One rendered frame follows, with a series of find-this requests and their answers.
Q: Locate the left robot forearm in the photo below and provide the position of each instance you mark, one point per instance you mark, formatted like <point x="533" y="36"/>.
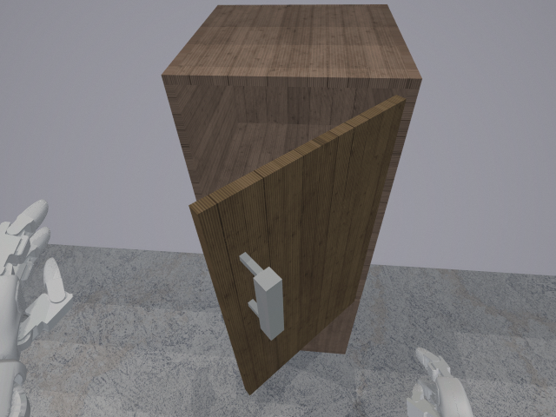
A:
<point x="13" y="400"/>

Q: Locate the cupboard door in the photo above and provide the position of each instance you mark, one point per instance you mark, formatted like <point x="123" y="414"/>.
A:
<point x="309" y="215"/>

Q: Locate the robot right hand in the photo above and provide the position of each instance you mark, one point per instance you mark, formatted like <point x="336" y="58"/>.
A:
<point x="447" y="398"/>

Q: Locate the robot left hand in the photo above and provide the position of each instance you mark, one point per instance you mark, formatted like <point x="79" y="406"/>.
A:
<point x="20" y="247"/>

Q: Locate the handle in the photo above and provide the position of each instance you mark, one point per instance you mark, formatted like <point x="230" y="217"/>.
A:
<point x="269" y="297"/>

